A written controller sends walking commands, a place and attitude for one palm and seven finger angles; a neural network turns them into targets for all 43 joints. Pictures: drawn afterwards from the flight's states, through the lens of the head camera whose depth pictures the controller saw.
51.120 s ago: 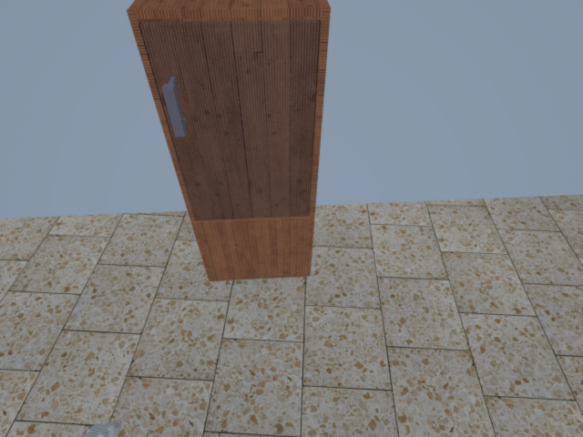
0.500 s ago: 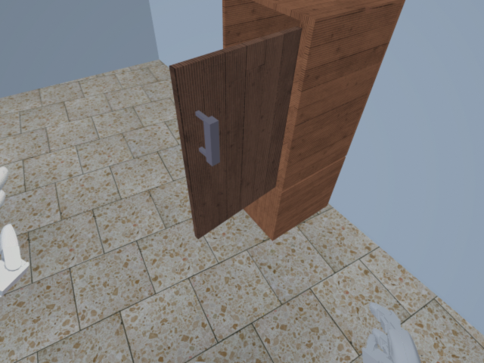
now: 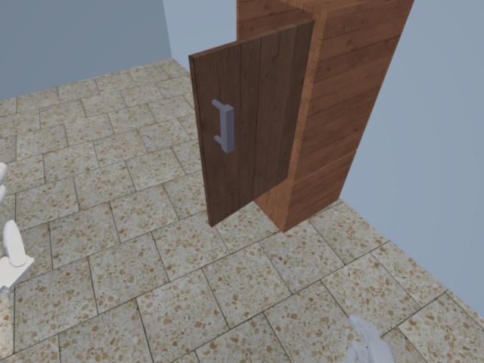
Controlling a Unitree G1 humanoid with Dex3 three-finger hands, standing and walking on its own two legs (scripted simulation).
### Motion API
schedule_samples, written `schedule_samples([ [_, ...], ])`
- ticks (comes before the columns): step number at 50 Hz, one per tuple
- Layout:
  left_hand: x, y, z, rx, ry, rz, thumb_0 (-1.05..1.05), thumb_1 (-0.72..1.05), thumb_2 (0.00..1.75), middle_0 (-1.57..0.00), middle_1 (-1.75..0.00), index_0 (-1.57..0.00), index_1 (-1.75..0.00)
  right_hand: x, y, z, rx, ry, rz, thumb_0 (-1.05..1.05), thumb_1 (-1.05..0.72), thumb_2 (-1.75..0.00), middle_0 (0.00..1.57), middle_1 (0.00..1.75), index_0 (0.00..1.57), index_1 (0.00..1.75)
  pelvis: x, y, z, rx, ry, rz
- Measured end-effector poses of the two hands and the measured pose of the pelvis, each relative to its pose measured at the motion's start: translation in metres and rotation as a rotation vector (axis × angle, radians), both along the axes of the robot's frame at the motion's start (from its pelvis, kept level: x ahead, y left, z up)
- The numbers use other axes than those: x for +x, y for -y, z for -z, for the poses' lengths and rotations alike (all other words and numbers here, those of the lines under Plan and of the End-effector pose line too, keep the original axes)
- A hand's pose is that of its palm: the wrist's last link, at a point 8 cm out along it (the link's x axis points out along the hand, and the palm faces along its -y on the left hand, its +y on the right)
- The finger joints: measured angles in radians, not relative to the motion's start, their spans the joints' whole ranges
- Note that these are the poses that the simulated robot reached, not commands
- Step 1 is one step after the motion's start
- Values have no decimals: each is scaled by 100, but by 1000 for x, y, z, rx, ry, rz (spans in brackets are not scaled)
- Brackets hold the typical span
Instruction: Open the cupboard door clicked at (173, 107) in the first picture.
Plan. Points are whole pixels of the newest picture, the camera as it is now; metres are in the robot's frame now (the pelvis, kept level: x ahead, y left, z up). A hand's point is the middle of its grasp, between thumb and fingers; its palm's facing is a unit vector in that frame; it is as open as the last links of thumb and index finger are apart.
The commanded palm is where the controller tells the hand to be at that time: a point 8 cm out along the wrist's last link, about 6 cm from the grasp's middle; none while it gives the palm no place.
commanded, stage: stop stepping back and stand still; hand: left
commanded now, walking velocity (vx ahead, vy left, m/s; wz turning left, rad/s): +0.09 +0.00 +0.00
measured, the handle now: (222, 125) +0.63 +0.09 +0.05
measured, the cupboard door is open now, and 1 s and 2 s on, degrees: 95 95 95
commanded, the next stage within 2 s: let the arm hang, fingers relaxed in 0.06 s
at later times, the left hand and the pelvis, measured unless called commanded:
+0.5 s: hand out of the picture +0.08 +0.17 -0.16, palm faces +0.10 -0.98 -0.15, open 6.9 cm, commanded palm none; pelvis +0.00 +0.00 +0.00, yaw +3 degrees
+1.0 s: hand out of the picture +0.00 +0.20 -0.16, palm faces +0.07 -0.96 -0.27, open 7.4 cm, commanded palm none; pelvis -0.01 +0.00 +0.01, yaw +2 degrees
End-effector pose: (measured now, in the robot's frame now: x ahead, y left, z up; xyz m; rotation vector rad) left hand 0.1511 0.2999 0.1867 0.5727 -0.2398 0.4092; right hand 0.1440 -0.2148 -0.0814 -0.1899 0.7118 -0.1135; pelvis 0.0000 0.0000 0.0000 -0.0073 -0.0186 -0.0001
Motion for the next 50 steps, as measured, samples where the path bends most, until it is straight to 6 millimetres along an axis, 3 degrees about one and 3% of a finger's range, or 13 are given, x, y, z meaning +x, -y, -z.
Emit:
schedule_samples([
  [9,15,-5,19,-53,-33,-17,1,89,89,-21,-30,-21,-30,-5,20,1,-59,-37,22,1,-90,-90,20,30,20,30,6,-3,0,13,-1,-14],
  [11,29,-7,58,-105,-198,-16,1,89,90,-21,-30,-20,-30,-3,26,14,-40,-89,-3,1,-90,-90,20,30,20,30,6,-4,2,16,-15,-28],
  [13,36,-2,117,-209,-445,-41,0,90,90,-20,-30,-20,-30,-5,31,29,-23,-146,2,1,-90,-90,20,30,20,30,5,-5,4,16,-25,-30],
  [15,27,13,179,-308,-699,-53,0,90,90,-20,-30,-19,-30,-12,34,39,-9,-195,17,1,-91,-90,20,30,20,30,4,-5,6,17,-27,-35],
  [19,-22,59,277,-501,-1090,-39,1,91,90,-20,-30,-19,-30,-40,33,47,-17,-321,30,1,-91,-90,20,30,20,30,3,-2,8,18,-8,-43],
  [22,-67,91,317,-647,-1274,-58,0,92,89,-20,-30,-20,-30,-69,31,46,-36,-434,33,1,-91,-90,20,30,20,30,2,0,5,15,0,-48],
  [28,-109,72,322,-676,-1345,-186,-5,99,89,-21,-30,-20,-30,-113,22,48,-32,-620,23,1,-91,-90,20,30,20,30,-3,5,-3,-4,-4,-64],
  [33,-146,54,315,-634,-1451,-280,-3,95,89,-21,-30,-20,-30,-128,14,56,15,-655,42,1,-91,-90,20,30,20,30,-4,3,-7,-1,2,-57],
  [37,-165,44,308,-612,-1491,-332,-1,93,89,-20,-30,-20,-30,-133,8,61,44,-660,44,0,-91,-90,20,30,20,30,-6,2,-8,4,11,-50],
  [43,-172,42,305,-605,-1503,-351,0,91,89,-20,-30,-19,-30,-137,7,64,56,-665,44,0,-91,-90,20,30,20,30,-9,1,-10,8,18,-43],
  [50,-160,50,310,-620,-1490,-310,0,91,89,-20,-30,-19,-30,-142,16,61,34,-673,64,0,-91,-90,20,30,20,30,-10,1,-10,11,16,-38],
])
